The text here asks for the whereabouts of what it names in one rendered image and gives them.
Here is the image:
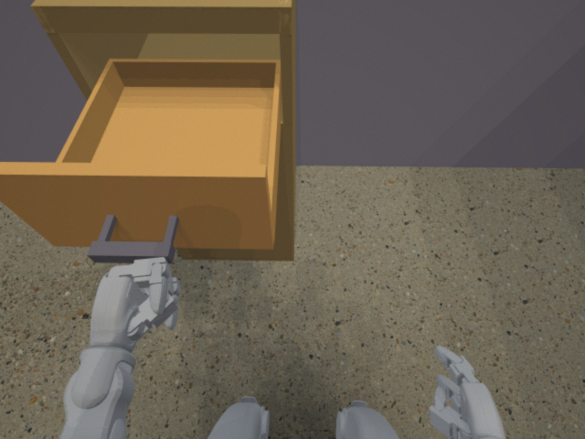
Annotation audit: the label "right robot shin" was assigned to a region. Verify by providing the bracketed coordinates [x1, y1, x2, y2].
[349, 401, 368, 408]

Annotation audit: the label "robot right thigh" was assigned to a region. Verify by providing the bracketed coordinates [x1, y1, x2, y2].
[335, 406, 399, 439]

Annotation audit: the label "drawer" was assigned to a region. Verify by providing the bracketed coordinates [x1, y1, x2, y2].
[0, 59, 282, 250]

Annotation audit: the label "right robot hand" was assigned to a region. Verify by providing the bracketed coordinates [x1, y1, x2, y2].
[430, 345, 505, 439]

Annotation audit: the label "cabinet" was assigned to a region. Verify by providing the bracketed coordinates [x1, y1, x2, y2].
[31, 0, 296, 262]

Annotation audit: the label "robot left forearm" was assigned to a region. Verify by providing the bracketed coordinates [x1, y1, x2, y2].
[59, 346, 136, 439]

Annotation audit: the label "handle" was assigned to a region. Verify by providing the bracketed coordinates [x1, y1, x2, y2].
[87, 215, 179, 263]

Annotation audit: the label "left robot hand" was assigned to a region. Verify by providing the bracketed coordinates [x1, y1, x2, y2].
[90, 257, 181, 353]

